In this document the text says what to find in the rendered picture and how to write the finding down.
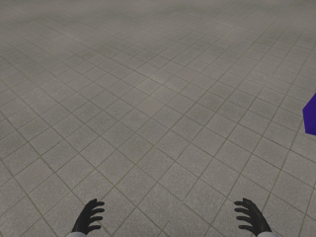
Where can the right robot hand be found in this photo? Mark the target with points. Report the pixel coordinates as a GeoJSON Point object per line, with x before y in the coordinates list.
{"type": "Point", "coordinates": [256, 219]}

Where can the left robot hand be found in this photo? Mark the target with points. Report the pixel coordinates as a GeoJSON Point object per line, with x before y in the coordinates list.
{"type": "Point", "coordinates": [84, 219]}

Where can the carton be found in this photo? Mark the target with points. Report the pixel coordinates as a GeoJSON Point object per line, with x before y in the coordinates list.
{"type": "Point", "coordinates": [309, 116]}

